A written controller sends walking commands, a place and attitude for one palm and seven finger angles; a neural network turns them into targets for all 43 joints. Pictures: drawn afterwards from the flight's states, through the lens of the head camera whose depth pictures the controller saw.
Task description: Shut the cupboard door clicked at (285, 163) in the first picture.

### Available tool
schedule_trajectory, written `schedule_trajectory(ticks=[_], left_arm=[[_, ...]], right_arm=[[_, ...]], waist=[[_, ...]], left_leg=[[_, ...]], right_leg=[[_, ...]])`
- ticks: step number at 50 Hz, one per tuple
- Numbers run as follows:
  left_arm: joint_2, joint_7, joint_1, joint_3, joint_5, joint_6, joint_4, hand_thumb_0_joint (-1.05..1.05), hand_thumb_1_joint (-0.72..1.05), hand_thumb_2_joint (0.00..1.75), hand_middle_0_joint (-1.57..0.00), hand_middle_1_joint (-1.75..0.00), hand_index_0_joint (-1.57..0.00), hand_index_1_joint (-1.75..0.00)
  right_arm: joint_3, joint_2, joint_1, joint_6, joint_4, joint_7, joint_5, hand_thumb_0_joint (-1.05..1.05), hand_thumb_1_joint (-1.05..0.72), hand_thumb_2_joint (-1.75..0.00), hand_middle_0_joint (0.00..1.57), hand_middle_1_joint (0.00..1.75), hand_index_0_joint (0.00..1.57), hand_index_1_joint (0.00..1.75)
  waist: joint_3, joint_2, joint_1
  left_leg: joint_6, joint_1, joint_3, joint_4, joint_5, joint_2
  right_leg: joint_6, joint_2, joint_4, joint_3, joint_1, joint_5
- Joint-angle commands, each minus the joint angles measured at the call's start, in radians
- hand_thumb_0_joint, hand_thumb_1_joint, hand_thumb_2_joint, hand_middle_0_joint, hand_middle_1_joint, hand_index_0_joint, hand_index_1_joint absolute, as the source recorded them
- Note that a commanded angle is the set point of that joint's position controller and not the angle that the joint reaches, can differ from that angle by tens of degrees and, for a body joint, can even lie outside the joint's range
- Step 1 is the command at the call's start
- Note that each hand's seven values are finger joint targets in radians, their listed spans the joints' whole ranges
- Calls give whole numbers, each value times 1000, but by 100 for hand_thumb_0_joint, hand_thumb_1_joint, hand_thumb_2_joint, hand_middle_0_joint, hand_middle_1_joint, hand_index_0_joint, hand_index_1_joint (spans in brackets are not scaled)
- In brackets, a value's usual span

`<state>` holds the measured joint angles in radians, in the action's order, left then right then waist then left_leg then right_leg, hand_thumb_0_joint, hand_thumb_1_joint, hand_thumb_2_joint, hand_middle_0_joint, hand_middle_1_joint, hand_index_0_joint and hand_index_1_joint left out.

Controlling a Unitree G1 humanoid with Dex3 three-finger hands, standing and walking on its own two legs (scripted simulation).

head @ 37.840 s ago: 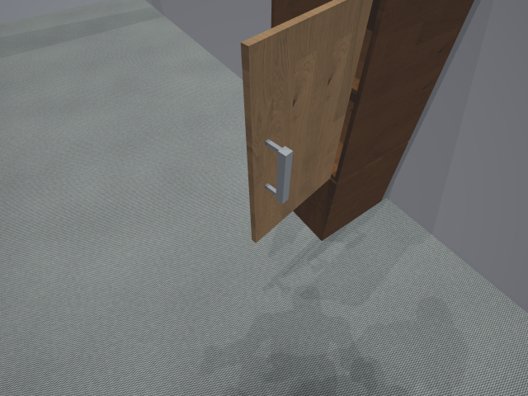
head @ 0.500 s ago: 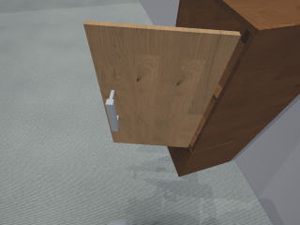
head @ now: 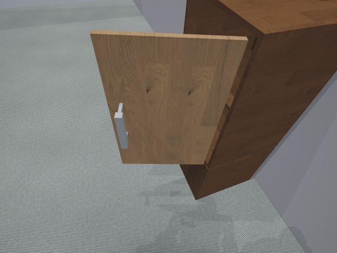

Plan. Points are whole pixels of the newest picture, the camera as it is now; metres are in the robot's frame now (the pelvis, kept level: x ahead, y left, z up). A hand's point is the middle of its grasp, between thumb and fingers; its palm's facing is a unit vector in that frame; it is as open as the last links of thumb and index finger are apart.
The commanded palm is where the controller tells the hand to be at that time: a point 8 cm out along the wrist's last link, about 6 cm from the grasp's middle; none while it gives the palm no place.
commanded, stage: come to a stop and stand still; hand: left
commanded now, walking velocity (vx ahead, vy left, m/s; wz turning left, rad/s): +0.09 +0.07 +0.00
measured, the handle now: (122, 126) +0.49 +0.18 -0.05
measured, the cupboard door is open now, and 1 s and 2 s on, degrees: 70 70 70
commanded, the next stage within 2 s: look again from close up in 0.80 s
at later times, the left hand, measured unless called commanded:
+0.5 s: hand out of the picture +0.00 +0.13 -0.18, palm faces +0.08 -0.98 -0.17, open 7.3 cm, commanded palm none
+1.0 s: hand out of the picture +0.01 +0.13 -0.18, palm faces +0.03 -0.98 -0.18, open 7.3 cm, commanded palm none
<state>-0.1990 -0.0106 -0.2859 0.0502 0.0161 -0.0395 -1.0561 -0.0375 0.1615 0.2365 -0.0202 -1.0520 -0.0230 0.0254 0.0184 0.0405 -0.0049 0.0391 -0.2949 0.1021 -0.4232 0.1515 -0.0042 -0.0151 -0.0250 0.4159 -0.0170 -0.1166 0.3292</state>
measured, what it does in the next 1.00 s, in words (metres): stands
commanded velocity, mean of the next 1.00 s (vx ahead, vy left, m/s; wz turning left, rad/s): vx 0.00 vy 0.03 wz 0.00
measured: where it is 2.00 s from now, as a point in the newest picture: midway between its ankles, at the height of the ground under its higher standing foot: outside the picture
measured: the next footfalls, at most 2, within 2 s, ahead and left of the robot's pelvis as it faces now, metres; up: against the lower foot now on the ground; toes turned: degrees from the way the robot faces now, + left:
none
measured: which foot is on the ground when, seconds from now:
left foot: down 0.00-1.00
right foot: down 0.00-1.00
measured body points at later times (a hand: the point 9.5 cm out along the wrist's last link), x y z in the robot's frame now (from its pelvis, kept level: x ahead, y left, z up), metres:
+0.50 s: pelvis +0.02 -0.03 +0.00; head +0.04 -0.02 +0.45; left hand -0.01 +0.18 -0.16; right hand +0.00 -0.24 -0.16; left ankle +0.05 +0.09 -0.74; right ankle -0.06 -0.13 -0.74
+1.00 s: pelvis +0.02 -0.02 +0.00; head +0.05 -0.02 +0.44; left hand +0.01 +0.19 -0.16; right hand +0.05 -0.25 -0.16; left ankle +0.05 +0.10 -0.74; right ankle -0.06 -0.13 -0.74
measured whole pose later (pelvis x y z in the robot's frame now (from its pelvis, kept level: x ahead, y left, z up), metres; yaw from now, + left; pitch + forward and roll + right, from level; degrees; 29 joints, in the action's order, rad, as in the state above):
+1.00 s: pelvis +0.02 -0.02 +0.00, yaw +1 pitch +0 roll -1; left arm -0.11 -0.05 -0.32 -0.01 0.02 0.04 -1.10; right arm -0.01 0.18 0.24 0.01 -1.07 -0.02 0.02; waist 0.05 -0.02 -0.01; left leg 0.00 -0.29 0.06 -0.54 0.25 0.05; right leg -0.02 0.03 0.42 0.00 -0.06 0.36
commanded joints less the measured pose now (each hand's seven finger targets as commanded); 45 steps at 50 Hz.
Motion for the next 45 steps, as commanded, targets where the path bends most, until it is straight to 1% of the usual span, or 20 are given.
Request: schedule_trajectory(ticks=[1,2,3,5,7,9,12,13,15,17,18,19,22,23,31,34,39,42,44,45], left_arm=[[-119,-13,-64,1,3,34,6,0,90,90,-20,-30,-20,-30],[-121,-11,-29,-4,1,38,11,0,90,90,-20,-30,-20,-30],[-87,-14,-15,-8,0,50,6,0,90,90,-20,-30,-20,-30],[-56,-17,-39,-19,-5,62,-11,0,90,90,-20,-30,-20,-30],[-43,-22,-59,-24,-8,62,-27,0,90,90,-20,-30,-20,-30],[-37,-28,-79,-23,-8,58,-37,0,90,90,-20,-30,-20,-30],[-29,-35,-105,-23,-12,52,-48,0,90,90,-20,-30,-20,-30],[-36,-38,-106,-21,-10,48,-49,0,90,90,-20,-30,-20,-30],[-35,-41,-108,-18,-11,44,-48,0,90,90,-20,-30,-20,-30],[-23,-42,-113,-19,-11,46,-51,0,90,90,-20,-30,-20,-30],[-22,-43,-111,-20,-9,45,-48,0,90,90,-20,-30,-20,-30],[-16,-43,-111,-21,-9,46,-51,0,90,90,-20,-30,-20,-30],[-7,-43,-119,-25,-10,48,-55,0,90,90,-20,-30,-20,-30],[-6,-44,-121,-26,-7,48,-55,0,90,90,-20,-30,-20,-30],[-6,-43,-134,-30,-6,50,-62,0,90,90,-20,-30,-20,-30],[-13,-42,-132,-31,-5,49,-65,0,90,90,-20,-30,-20,-30],[-15,-41,-135,-32,-5,50,-69,0,90,90,-20,-30,-20,-30],[-14,-40,-129,-33,-7,49,-71,0,90,90,-20,-30,-20,-30],[-17,-39,-127,-34,-5,47,-70,0,90,90,-20,-30,-20,-30],[-38,-72,-176,-47,21,95,-60,0,90,90,-20,-30,-20,-30]], right_arm=[[-3,58,41,15,30,4,-10,0,-90,-90,20,30,20,30],[-2,60,64,21,15,9,-6,0,-90,-90,20,30,20,30],[2,49,78,24,-7,8,-4,0,-90,-90,20,30,20,30],[8,72,103,40,-30,4,-5,0,-90,-90,20,30,20,30],[13,80,121,42,-52,1,-8,0,-90,-90,20,30,20,30],[18,72,129,42,-67,-4,-12,0,-90,-90,20,30,20,30],[22,69,137,36,-77,-12,-15,0,-90,-90,20,30,20,30],[19,70,136,31,-74,-13,-17,0,-90,-90,20,30,20,30],[18,68,137,26,-74,-16,-16,0,-90,-90,20,30,20,30],[17,65,141,27,-73,-18,-15,0,-90,-90,20,30,20,30],[16,64,140,27,-73,-18,-17,0,-90,-90,20,30,20,30],[15,61,139,29,-74,-19,-16,0,-90,-90,20,30,20,30],[15,60,129,30,-76,-20,-17,0,-90,-90,20,30,20,30],[14,56,124,28,-77,-19,-18,0,-90,-90,20,30,20,30],[16,61,96,31,-79,-23,-17,0,-90,-90,20,30,20,30],[18,64,85,30,-77,-23,-18,0,-90,-90,20,30,20,30],[18,73,75,32,-71,-25,-17,0,-90,-90,20,30,20,30],[20,78,71,31,-73,-26,-16,0,-90,-90,20,30,20,30],[20,77,69,28,-75,-23,-17,0,-90,-90,20,30,20,30],[24,106,-17,54,15,-3,-20,0,-90,-90,20,30,20,30]], waist=[[39,77,-21],[25,28,-36],[45,104,-32],[62,78,-22],[89,43,-17],[112,-19,-7],[101,-39,7],[112,-33,9],[84,-40,9],[45,-26,7],[55,-8,7],[34,-7,5],[35,3,4],[51,14,5],[46,-18,0],[65,-23,0],[43,-23,0],[62,-36,1],[87,-23,1],[110,-114,24]], left_leg=[[-56,85,-72,-13,141,26],[-51,155,-72,-15,83,21],[-44,149,-78,-22,40,39],[-35,133,-98,3,-51,63],[-34,131,-109,19,-80,76],[-30,120,-113,27,-126,82],[-29,118,-122,37,-147,90],[-28,107,-119,29,-144,93],[-30,108,-121,26,-153,94],[-27,133,-123,20,-158,97],[-24,133,-123,18,-152,100],[-24,143,-125,19,-165,100],[-22,157,-125,18,-170,103],[-21,155,-124,17,-159,103],[-21,185,-120,20,-207,109],[-23,181,-116,24,-198,109],[-23,201,-114,20,-222,112],[-25,197,-116,34,-196,112],[-27,182,-117,44,-164,111],[-39,123,-69,-192,-279,98]], right_leg=[[-102,-203,-268,-189,-184,230],[-91,-188,-234,-163,-236,194],[-75,-135,-219,-133,-220,107],[-54,-117,-176,-101,-152,-65],[-44,-107,-165,-84,-139,-97],[-41,-103,-142,-70,-117,-168],[-36,-100,-114,-59,-80,-224],[-37,-101,-110,-59,-75,-237],[-40,-111,-93,-64,-56,-266],[-37,-105,-87,-60,-44,-271],[-35,-99,-90,-55,-47,-262],[-33,-99,-87,-58,-40,-278],[-28,-94,-93,-53,-45,-284],[-26,-90,-100,-52,-53,-276],[-19,-87,-105,-49,-40,-340],[-17,-87,-113,-49,-40,-346],[-15,-88,-115,-48,-22,-383],[-16,-84,-125,-50,-28,-338],[-15,-81,-135,-49,-38,-303],[21,-116,-110,-110,-143,-655]])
